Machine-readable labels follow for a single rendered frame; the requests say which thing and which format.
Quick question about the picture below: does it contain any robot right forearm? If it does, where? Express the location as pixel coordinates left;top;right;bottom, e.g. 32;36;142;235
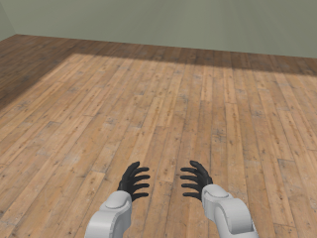
201;183;260;238

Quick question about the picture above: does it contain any robot left forearm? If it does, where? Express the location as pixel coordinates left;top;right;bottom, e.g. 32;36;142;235
84;190;133;238

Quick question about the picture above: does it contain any robot left hand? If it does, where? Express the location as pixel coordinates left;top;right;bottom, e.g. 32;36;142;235
117;161;151;202

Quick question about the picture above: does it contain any robot right hand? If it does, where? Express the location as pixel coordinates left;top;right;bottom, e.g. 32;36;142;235
180;160;213;202

